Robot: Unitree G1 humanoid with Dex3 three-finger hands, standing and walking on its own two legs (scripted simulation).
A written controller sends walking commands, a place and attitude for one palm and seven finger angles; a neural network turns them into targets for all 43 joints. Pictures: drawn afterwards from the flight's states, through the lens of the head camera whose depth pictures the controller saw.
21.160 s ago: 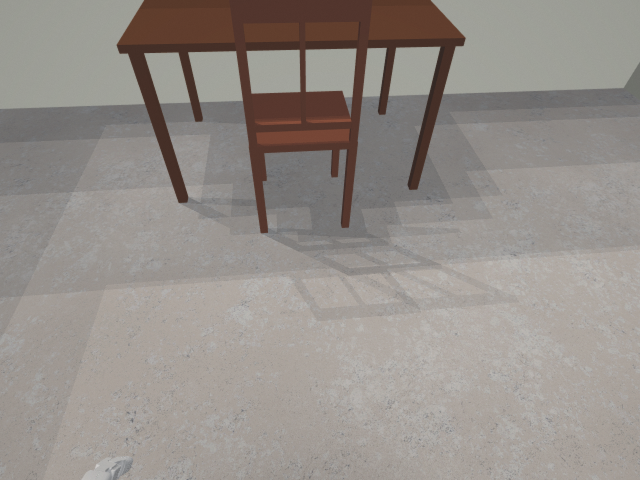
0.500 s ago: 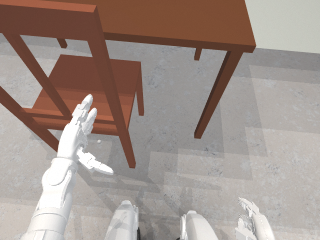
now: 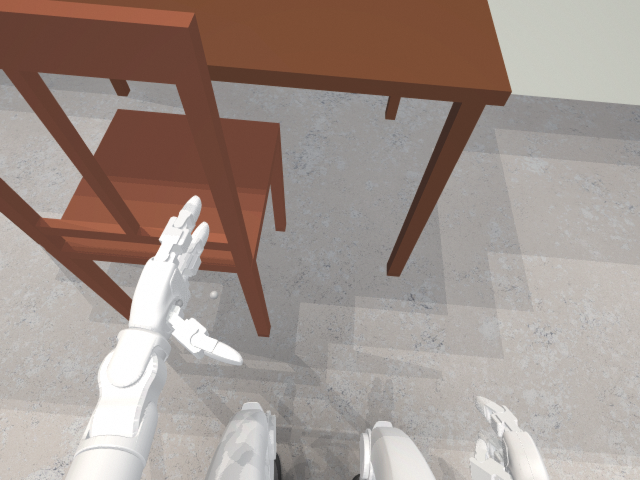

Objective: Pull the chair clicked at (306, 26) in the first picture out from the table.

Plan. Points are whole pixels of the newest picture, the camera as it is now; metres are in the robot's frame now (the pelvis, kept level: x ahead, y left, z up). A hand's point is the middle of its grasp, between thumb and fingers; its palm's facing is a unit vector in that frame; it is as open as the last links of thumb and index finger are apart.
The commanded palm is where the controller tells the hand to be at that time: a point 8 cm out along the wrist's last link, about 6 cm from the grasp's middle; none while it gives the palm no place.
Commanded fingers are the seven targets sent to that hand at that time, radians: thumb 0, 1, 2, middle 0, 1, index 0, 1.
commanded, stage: aim the fingers beside a spindle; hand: left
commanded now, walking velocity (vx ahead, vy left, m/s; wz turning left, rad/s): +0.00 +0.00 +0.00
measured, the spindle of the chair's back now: (89, 168) +0.50 +0.33 +0.04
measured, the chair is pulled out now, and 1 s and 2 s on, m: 0.00 0.00 0.00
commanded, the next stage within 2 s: push the fingers through the gap in 0.34 s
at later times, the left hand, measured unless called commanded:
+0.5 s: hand (201, 283) +0.34 +0.15 +0.03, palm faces -0.06 -1.00 -0.07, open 16.9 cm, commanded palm +0.32 +0.20 +0.03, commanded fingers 0.00 -0.50 0.30 -0.06 -0.08 -0.06 -0.08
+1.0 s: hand (211, 254) +0.38 +0.15 +0.03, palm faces -0.10 -0.99 -0.06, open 16.9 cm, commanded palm +0.37 +0.20 +0.03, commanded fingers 0.00 -0.50 0.30 -0.06 -0.08 -0.06 -0.08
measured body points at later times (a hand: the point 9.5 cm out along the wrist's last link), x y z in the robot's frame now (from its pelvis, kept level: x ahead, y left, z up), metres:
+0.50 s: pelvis +0.00 -0.01 +0.00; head +0.10 +0.00 +0.44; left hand +0.34 +0.21 +0.04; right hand +0.16 -0.25 -0.10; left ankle +0.06 +0.11 -0.62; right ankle +0.00 -0.12 -0.62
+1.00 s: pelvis +0.00 -0.01 +0.00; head +0.10 +0.00 +0.43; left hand +0.38 +0.20 +0.03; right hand +0.12 -0.26 -0.12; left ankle +0.06 +0.11 -0.62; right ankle +0.00 -0.12 -0.62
